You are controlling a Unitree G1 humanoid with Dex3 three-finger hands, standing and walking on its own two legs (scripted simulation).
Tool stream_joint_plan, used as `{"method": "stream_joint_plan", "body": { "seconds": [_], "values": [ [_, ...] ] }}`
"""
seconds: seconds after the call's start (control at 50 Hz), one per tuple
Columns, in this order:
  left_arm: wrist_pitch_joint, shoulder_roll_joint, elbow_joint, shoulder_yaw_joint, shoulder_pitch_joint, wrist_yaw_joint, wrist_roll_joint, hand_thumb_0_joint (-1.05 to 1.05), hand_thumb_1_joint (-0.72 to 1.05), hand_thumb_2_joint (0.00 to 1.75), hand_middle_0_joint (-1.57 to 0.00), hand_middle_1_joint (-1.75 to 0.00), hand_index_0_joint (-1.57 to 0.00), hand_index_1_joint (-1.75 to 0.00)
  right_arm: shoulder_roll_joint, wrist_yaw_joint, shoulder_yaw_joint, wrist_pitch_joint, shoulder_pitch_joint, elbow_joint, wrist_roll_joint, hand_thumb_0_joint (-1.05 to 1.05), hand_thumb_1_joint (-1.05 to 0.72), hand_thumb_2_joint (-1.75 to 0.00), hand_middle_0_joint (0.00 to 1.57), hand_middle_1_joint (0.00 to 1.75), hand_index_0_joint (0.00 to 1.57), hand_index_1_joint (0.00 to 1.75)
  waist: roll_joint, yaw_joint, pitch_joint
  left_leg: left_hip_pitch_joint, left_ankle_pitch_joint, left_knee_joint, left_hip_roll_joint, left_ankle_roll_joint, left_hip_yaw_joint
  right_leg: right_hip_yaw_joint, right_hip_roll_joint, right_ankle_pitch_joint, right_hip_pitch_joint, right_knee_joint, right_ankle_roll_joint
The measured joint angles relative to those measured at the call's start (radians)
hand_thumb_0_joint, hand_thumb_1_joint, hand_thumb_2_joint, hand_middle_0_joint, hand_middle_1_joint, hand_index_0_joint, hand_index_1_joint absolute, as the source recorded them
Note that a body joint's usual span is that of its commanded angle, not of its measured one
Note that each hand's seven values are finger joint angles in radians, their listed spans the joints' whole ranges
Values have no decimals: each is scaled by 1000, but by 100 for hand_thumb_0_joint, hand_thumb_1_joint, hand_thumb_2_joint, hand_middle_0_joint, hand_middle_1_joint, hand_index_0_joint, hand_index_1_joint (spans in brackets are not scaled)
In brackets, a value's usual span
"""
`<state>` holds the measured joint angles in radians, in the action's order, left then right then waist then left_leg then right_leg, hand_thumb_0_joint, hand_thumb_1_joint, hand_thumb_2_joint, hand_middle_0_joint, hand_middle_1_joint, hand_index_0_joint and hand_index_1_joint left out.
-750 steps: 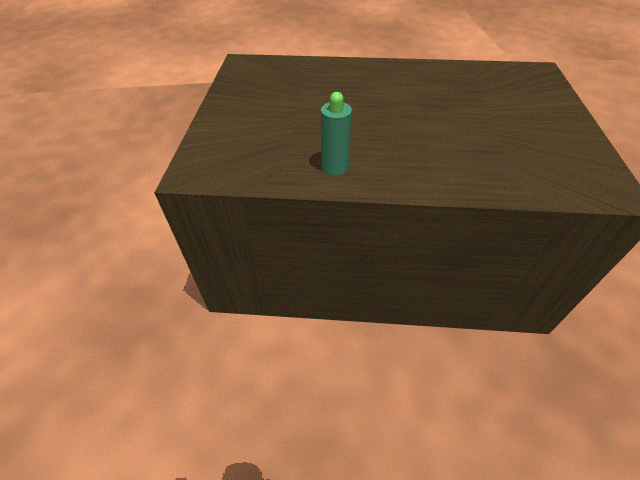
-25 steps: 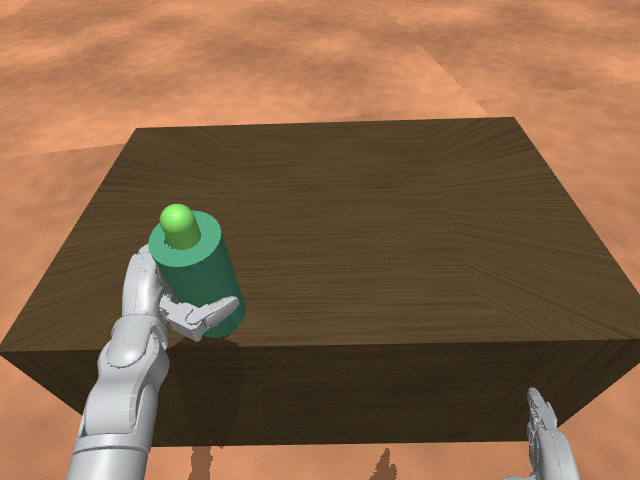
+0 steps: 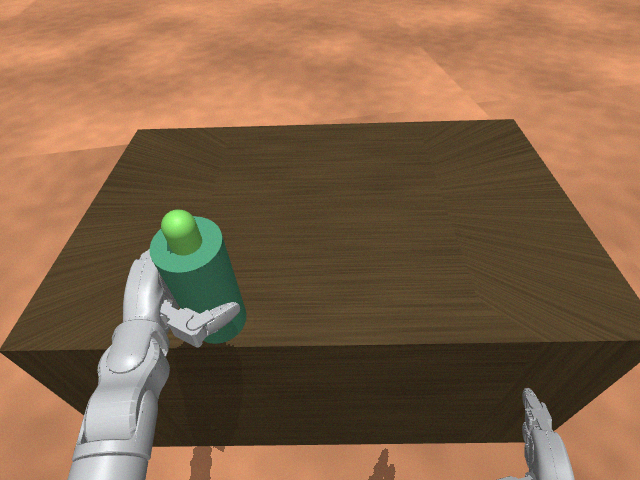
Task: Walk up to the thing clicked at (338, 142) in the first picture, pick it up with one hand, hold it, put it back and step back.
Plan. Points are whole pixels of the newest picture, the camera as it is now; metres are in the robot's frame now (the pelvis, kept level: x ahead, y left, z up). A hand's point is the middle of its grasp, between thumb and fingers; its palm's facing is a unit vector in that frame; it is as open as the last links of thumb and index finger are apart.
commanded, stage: hold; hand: left
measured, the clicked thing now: (201, 276) +0.31 +0.15 +0.13
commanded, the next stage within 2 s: crouch in 1.58 s
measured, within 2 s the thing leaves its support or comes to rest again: neither
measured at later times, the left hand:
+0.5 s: hand (205, 281) +0.32 +0.16 +0.11, palm faces +0.07 -1.00 -0.02, open 10.3 cm
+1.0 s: hand (199, 283) +0.32 +0.17 +0.11, palm faces +0.10 -0.99 -0.01, open 10.4 cm
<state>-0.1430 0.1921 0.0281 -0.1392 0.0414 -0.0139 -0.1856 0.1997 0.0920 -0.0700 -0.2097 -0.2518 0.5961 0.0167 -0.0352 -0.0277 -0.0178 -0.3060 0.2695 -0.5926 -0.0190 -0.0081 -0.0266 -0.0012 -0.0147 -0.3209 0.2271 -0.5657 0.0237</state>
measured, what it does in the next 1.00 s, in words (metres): stands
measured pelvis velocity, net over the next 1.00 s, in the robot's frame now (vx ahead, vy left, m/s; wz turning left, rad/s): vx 0.01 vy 0.00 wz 0.01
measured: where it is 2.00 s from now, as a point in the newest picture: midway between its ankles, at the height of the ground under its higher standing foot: outside the picture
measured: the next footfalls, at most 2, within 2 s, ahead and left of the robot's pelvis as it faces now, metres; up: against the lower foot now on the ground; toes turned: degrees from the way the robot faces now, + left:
none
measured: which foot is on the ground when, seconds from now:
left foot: down 0.00-1.00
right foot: down 0.00-1.00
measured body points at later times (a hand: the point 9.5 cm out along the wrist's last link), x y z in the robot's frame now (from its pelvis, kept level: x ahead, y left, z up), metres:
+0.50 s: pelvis +0.00 +0.00 +0.00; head -0.01 -0.01 +0.45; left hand +0.31 +0.21 +0.11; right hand +0.17 -0.25 -0.07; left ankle +0.03 +0.11 -0.73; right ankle -0.01 -0.14 -0.73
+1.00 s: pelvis +0.01 +0.00 +0.00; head +0.00 -0.01 +0.45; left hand +0.31 +0.22 +0.11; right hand +0.17 -0.26 -0.07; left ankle +0.03 +0.11 -0.73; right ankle -0.01 -0.14 -0.73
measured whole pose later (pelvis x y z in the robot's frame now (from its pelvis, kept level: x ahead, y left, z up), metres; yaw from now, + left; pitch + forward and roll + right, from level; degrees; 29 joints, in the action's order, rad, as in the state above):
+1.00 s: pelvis +0.01 +0.00 +0.00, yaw +0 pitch -1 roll -1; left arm -0.08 0.20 0.06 -0.14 0.03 -0.02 -0.19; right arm 0.20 0.09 -0.08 -0.20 -0.20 0.67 0.01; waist -0.03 -0.02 -0.02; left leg -0.27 0.25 -0.54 -0.02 -0.01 -0.02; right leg 0.01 -0.02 -0.30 0.19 -0.51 0.02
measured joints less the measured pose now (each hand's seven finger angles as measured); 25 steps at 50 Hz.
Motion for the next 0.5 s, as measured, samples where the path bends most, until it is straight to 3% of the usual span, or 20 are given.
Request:
{"method": "stream_joint_plan", "body": {
  "seconds": [0.24, 0.42, 0.5],
  "values": [
    [38, 16, 18, -28, 5, 7, 2, -5, -56, 116, -65, -109, -76, -116, 4, 4, -7, -4, 31, 46, -1, -1, 52, -6, 5, 5, 5, 5, -1, 4, 4, 5, -6, 12, -2, 1, 3, 3, 3, 10, -9, 19, -1],
    [28, 6, 28, 14, 10, -12, 1, -5, -56, 116, -66, -109, -76, -115, -2, 2, 0, -16, 48, 71, -5, -1, 52, -6, 5, 5, 5, 5, -10, 7, 5, 18, -10, 25, 4, -2, 5, 6, -3, 12, -24, 33, 2],
    [29, 2, 36, 9, 17, -12, -6, -5, -56, 116, -66, -109, -77, -115, 2, 3, -9, -14, 44, 56, -5, -1, 52, -6, 5, 5, 6, 5, -8, 0, 6, 23, -11, 31, 3, -1, 2, 2, -2, 13, -26, 36, 1]
  ]
}}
